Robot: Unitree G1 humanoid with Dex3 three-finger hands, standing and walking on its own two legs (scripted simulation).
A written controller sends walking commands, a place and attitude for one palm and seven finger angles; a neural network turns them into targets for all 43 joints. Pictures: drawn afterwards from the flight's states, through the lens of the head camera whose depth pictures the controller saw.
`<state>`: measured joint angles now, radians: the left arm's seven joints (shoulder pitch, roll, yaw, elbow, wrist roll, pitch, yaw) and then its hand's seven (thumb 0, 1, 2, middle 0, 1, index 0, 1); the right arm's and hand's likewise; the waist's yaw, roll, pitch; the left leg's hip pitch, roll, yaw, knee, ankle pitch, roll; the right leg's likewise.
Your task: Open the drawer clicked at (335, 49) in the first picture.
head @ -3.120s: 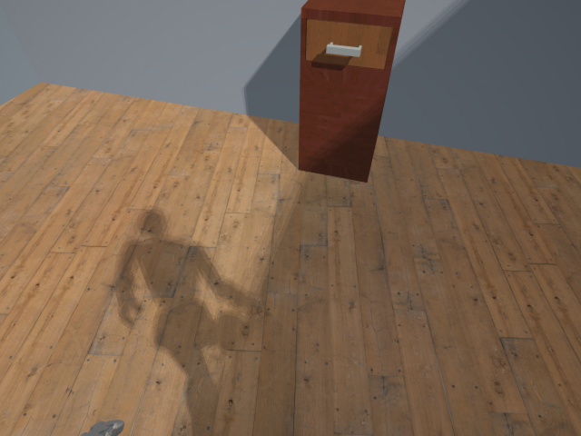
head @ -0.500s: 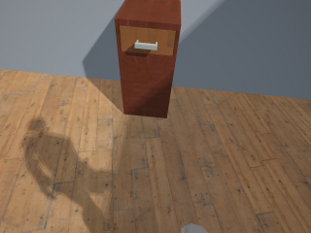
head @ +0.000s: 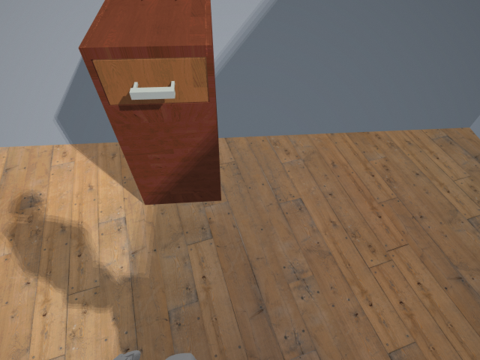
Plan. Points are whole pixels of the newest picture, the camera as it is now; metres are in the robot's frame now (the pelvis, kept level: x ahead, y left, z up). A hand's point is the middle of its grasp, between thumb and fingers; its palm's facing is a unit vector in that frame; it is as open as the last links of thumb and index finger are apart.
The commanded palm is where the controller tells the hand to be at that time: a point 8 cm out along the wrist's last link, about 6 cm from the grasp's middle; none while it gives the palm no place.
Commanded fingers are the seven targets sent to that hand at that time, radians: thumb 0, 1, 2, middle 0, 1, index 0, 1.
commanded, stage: take the last steps up to it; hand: left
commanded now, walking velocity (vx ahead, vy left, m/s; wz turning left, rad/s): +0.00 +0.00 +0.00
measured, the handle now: (153, 88) +0.88 +0.30 -0.07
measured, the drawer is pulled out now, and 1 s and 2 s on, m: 0.00 0.00 0.00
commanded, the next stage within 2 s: come to a stop and stand still in 0.88 s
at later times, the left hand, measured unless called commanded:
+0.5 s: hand (117, 345) +0.17 +0.24 -0.17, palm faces +0.09 -0.99 -0.14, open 7.4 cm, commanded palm none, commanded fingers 0.00 0.90 0.90 -0.20 -0.30 -0.20 -0.30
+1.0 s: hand (158, 241) +0.39 +0.20 -0.15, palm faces +0.14 -0.96 -0.22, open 7.1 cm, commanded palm none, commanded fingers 0.00 0.90 0.90 -0.20 -0.30 -0.20 -0.30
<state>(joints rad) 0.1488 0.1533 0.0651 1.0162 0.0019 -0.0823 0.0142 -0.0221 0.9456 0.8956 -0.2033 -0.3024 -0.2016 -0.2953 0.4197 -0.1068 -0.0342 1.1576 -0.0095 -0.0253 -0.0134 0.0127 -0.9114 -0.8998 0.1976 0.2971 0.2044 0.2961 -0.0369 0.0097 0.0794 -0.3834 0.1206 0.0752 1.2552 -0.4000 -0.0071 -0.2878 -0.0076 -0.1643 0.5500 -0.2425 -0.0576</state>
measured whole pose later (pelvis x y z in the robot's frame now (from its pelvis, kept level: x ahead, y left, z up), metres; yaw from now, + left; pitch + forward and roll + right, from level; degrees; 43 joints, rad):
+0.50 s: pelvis +0.18 +0.07 +0.01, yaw +2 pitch -1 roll -1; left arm 0.29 0.18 0.05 1.09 0.03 -0.01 -0.01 0.01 0.91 0.90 -0.20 -0.30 -0.20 -0.29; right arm 0.31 -0.14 -0.03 1.06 -0.02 -0.07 -0.02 0.01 -0.94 -0.90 0.20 0.30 0.21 0.30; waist 0.01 -0.04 0.03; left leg -0.19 0.02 0.18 0.44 -0.23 0.06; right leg -0.49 -0.11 -0.07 1.13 -0.30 0.02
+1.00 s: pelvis +0.34 +0.01 +0.01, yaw +5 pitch -1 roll +0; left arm 0.22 0.15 0.05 1.05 0.02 -0.07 0.03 -0.02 0.96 0.90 -0.20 -0.30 -0.20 -0.30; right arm 0.31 -0.15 -0.05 1.10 -0.02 -0.01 -0.01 0.01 -0.91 -0.90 0.19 0.30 0.20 0.30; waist -0.02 0.03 0.02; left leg -0.43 0.10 0.08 1.00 -0.36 0.00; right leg -0.22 -0.04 -0.21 0.45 -0.21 -0.05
